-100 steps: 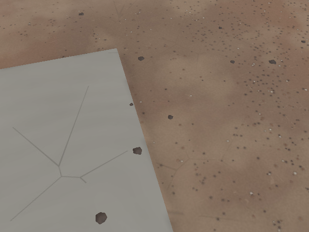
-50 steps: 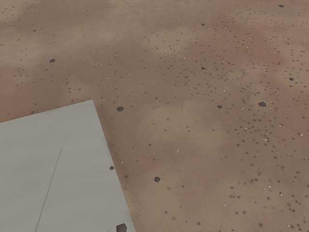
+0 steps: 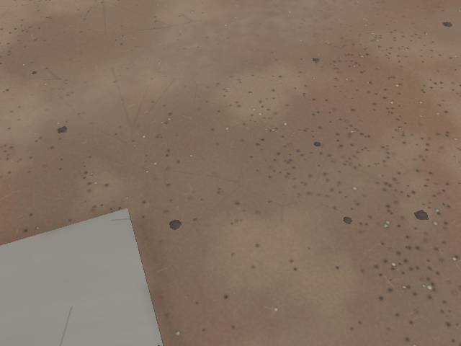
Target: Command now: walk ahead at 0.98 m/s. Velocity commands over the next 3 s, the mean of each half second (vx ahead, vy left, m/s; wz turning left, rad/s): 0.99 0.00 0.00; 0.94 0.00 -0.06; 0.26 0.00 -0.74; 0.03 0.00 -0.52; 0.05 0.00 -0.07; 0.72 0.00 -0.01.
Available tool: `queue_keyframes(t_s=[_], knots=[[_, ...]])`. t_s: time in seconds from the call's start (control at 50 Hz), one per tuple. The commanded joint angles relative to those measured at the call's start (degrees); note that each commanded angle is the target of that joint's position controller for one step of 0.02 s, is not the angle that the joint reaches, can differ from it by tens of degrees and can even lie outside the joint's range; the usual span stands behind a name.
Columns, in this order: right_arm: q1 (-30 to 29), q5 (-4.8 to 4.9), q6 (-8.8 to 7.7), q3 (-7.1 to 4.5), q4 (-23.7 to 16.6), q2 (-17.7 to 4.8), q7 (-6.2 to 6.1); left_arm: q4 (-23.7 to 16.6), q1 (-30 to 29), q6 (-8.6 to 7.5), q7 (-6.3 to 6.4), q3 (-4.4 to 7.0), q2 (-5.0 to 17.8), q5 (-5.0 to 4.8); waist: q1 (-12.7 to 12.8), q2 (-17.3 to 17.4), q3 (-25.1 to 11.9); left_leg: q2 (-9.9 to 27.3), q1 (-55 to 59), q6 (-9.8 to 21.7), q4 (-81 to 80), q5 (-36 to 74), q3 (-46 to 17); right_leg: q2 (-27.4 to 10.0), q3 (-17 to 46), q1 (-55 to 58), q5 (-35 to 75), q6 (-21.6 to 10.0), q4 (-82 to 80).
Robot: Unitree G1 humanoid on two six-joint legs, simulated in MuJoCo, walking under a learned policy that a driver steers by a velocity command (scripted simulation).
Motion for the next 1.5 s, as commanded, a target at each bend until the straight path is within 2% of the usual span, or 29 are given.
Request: queue_keyframes(t_s=[0.02, 0.14, 0.22, 0.26, 0.3, 0.32, 0.34, 0.36, 0.4, 0.46, 0.6, 0.66, 0.7, 0.72, 0.74, 0.76, 0.82, 0.88, 0.94, 0.96, 1.04, 1.1, 1.12, 1.14, 1.16, 1.2, 1.24, 1.34, 1.5], knots=[[-0.3, 0.82, -2.55, 0.29, -0.8, -0.9, -0.75, -6.0, -1.8, 1.45, -0.98, 0.2, 0.8, 0.76, 3.5, 4.0, 3.9, 16.2, 0.8, 7.0, -28.6, -8.1, -26.0, -3.5, 2.6, -11.0, -0.2, 1.6, -5.1], [4.9, 2.47, -4.87, -0.9, 1.4, -6.0, -0.39, -10.2, -16.3, 1.36, -3.02, -0.13, 2.8, -0.12, 1.6, 3.6, 6.4, 10.5, -1.1, 6.4, -40.7, 8.7, -10.3, -0.9, -7.4, 5.0, 27.3, 2.9, -36.9], [11.1, 1.71, -3.63, -1.09, 4.1, -8.6, -0.73, -11.4, -20.6, 1.95, -1.31, 0.56, 4.9, 1.06, -0.4, 3.4, 6.0, 12.3, 22.5, 5.5, -35.9, 41.4, -6.6, 2.7, -11.1, -0.1, 23.1, 1.0, -44.3], [12.1, 1.01, -2.41, -1.61, 5.1, -11.4, -1.76, -9.2, -11.8, 1.88, -0.44, 1.1, 6.3, 1.09, 4.0, 7.4, -0.1, 13.4, 29.2, 5.0, -19.6, 64.5, -4.9, 5.5, -11.6, 6.0, 18.1, -0.2, -45.1], [5.0, 0.51, -0.66, -2.31, 3.6, -11.7, -2.25, -0.8, 12.0, 1.58, 0.5, 2.36, 9.1, 0.91, 15.3, 8.9, -7.8, 10.0, 21.6, 4.7, 15.3, 60.6, -3.1, 1.9, -7.4, 25.1, 19.6, -2.8, -52.9], [1.3, 0.49, -1.33, -1.28, 1.7, -5.6, -1.69, 1.3, 14.3, 1.77, 0.66, 3.02, 10.4, 1.69, 13.7, -0.8, -8.3, 1.8, -0.7, 4.9, 37.8, 7.7, -6.2, -4.8, 0.5, 39.1, 13.5, -2.6, -47.7], [6.3, 1.17, -2.89, 1.04, -2.1, 2.3, -1.84, 0.3, 14.2, 0.55, 0.31, 2.54, 13.9, 3.36, 5.7, -10.9, -9.6, -0.6, -17.2, 5.2, 51.8, -11.8, -14.9, -13.2, 13.7, 45.9, 35.7, -3.4, -34.3], [10.2, 5.58, -3.68, 0.69, -2.4, -2.3, -1.97, 0.5, 11.6, -0.12, 0.58, 2.89, 13.6, 3.22, 5.9, -11.4, -16.7, -0.3, -28.1, 3.8, 51.2, -4.9, -16.5, -19.1, 30.3, 53.2, 10.6, -13.5, -47.3], [-0.3, 3.09, -2.93, 0.06, -3.3, -7.3, -1.21, 0.0, 2.3, -1.03, 0.92, 0.67, 5.0, 2.86, 3.5, 0.8, -1.3, 8.0, -27.7, 2.6, 41.7, 3.9, -13.7, -14.1, 23.8, 32.5, -5.2, -9.9, -58.9], [-2.0, 0.26, -0.12, 1.39, -4.6, -2.4, 1.85, 3.6, 4.9, -2.77, 1.51, -0.83, 3.8, 1.05, -1.5, 2.7, 3.3, 10.9, -21.7, 0.1, 35.8, 5.1, -13.1, -9.4, 13.9, 17.2, 6.4, -6.3, -62.0], [-21.0, 1.65, -1.1, 4.21, -13.1, -0.8, 3.4, 5.8, 10.9, -4.37, 0.96, -0.83, 6.7, -1.52, 1.8, 1.4, 7.7, 6.6, -6.4, 1.3, -1.8, 29.1, 0.7, -3.0, -2.7, 11.9, 47.4, -1.4, -72.9], [-13.0, 1.6, -0.62, 2.79, -11.0, -5.7, 1.99, 5.6, 11.6, -3.24, 1.96, -0.08, 10.9, -0.43, -2.6, -3.4, -0.1, 0.8, 0.7, 3.0, -4.6, 23.1, 1.3, -5.7, -4.4, 25.3, 75.7, 0.2, -59.6], [7.1, 1.77, -0.21, 0.2, -5.1, -10.8, 0.11, 5.1, 7.9, -1.58, 2.9, 0.67, 13.3, 0.93, -13.0, -5.4, -9.6, -0.2, 20.7, 4.4, -6.3, 18.7, -0.7, -6.0, -5.1, 23.0, 74.5, 0.3, -35.4], [18.4, 1.05, 0.31, -1.46, -2.2, -14.0, -1.11, 4.3, 4.5, -1.13, 2.95, 0.73, 12.6, 1.52, -18.4, -4.6, -13.0, 5.7, 32.0, 7.2, -5.3, 10.3, -6.6, -2.6, -5.9, 13.9, 60.5, 0.1, -14.4], [20.3, -0.47, 0.32, -2.21, -1.2, -17.2, -1.4, 2.4, 6.7, -1.66, 1.95, -1.08, 2.5, 1.27, -12.1, 12.5, -16.1, 19.9, 42.2, 10.8, -5.1, 4.7, -27.0, 7.6, -5.3, -4.3, -6.6, 0.4, 12.2], [15.9, 0.12, 0.2, -2.11, -1.8, -15.9, -0.21, -0.1, 12.3, -2.72, 1.62, -0.9, 4.5, -2.38, -6.9, 16.6, -23.0, 26.6, 47.5, 16.7, -18.8, -3.4, -55.0, 9.4, 3.8, -16.8, -11.2, -0.8, 20.5], [5.7, 0.16, -1.65, -0.36, -1.2, -5.0, 0.48, -2.4, -0.8, -1.9, 1.54, -1.34, 5.2, 0.07, -2.1, -2.9, -2.2, 19.8, 21.6, 12.0, -25.1, 3.5, -34.8, 0.5, 1.9, -17.7, -0.2, -1.1, 10.2], [8.6, 1.64, -3.21, 0.66, 1.9, -3.8, -0.19, -4.6, -2.4, 0.53, -0.44, -2.46, 1.5, 1.83, 2.5, 1.1, 2.1, 15.9, 9.6, 9.8, -29.8, 7.8, -25.0, -2.7, 1.3, -14.9, -2.1, 1.3, 2.2], [7.5, 2.13, -4.69, 0.92, 1.6, -5.2, 0.2, -8.2, -10.2, 0.57, -0.83, -3.3, 1.8, 1.4, 3.1, 1.3, 7.5, 11.8, 3.3, 5.6, -31.4, 45.4, -8.5, -1.5, -4.2, -13.3, 6.4, 3.1, -14.1], [5.6, 2.26, -4.74, 1.34, 1.1, -4.2, 0.36, -7.8, -10.7, 0.4, -1.26, -3.69, 1.3, 0.69, 3.1, 1.4, 5.1, 7.0, 1.2, 2.6, -30.9, 51.6, -2.4, 0.8, -8.0, -6.9, 13.6, 2.9, -20.2], [9.9, 4.22, -5.75, 1.02, 1.2, -7.8, -0.5, -7.2, -11.5, -0.49, -1.72, -3.92, 2.9, 0.7, 1.6, 5.4, 1.1, 8.9, 7.4, -1.7, -23.3, 59.9, 0.4, 6.7, -14.3, 5.4, 31.6, 1.1, -37.5], [5.6, 3.7, -3.75, -0.09, -1.2, -11.5, -2.82, -2.0, 7.8, -0.37, -1.45, -1.04, 9.9, 2.66, 10.5, 8.8, -9.1, 11.3, 9.8, -5.4, 7.8, 63.1, 1.3, 9.1, -10.1, 22.1, 29.4, -2.6, -40.5], [3.3, 3.84, -2.81, -0.81, -1.6, -11.9, -2.82, -0.8, 12.1, -0.43, -0.78, 0.11, 11.6, 2.18, 13.5, 3.8, -9.3, 5.4, 6.9, -6.9, 30.5, 33.9, 3.7, 4.5, -5.3, 24.3, 37.2, -6.0, -47.6], [10.5, 2.79, -2.37, 0.25, -4.1, -5.6, -2.76, -1.9, 9.5, 0.14, -0.15, 1.37, 16.5, 1.72, 5.8, -10.2, -12.8, -0.8, -10.6, -8.2, 52.6, -17.5, 1.3, -8.6, 9.1, 38.3, 87.8, -11.1, -34.4], [16.4, 4.03, -1.5, 1.13, -6.4, -5.2, -3.03, -3.6, 8.4, 0.41, -0.12, 2.31, 18.7, 0.66, 4.5, -6.3, -26.9, 0.2, -19.4, -8.3, 61.1, -14.8, -9.7, -18.4, 24.4, 48.9, 90.2, -21.5, -37.5], [10.0, 1.64, -0.54, 1.23, -8.0, -7.6, -2.62, -8.7, -3.3, 2.57, 1.62, 1.61, 12.9, -0.85, 1.3, 5.7, -16.4, 5.0, -19.5, -7.3, 51.5, -5.1, -11.9, -13.8, 25.7, 29.7, 54.1, -19.8, -48.6], [4.6, -0.15, 1.47, 0.99, -10.3, -7.7, -2.43, -8.5, -2.8, 3.14, 2.15, 0.83, 10.1, -0.87, -0.3, 7.7, -7.1, 6.9, -16.9, -8.2, 41.7, -5.1, -12.2, -8.6, 21.6, 15.2, 49.1, -16.0, -52.5], [0.4, 0.32, 4.79, 1.75, -14.6, -5.7, -2.65, -9.6, -1.3, 3.25, 1.8, 2.08, 13.4, -0.05, -1.3, 3.7, -10.2, 7.2, -12.8, -9.0, 27.5, 0.3, -11.8, -1.7, 17.3, 8.3, 51.9, -9.6, -50.3], [-11.4, 1.29, 6.03, 1.71, -19.7, -8.1, -2.65, -12.4, 1.6, 6.51, 2.58, 3.73, 15.2, -0.61, 3.1, -3.6, -6.6, 4.5, -19.5, -8.7, 14.6, 4.1, -16.5, 1.6, 28.8, 16.4, 19.4, -2.9, -51.1]])
Next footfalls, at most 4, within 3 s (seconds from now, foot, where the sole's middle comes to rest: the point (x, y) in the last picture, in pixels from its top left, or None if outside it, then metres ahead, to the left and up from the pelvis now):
0.32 right None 0.46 -0.09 -0.79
0.72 left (233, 217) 0.94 0.04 -0.79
1.12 right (265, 134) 1.35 -0.10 -0.79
1.70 left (233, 113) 1.48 0.03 -0.79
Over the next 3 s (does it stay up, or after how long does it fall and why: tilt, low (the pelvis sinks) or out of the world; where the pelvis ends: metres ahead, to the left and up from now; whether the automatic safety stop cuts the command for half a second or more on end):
stays up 1.57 -0.09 -0.01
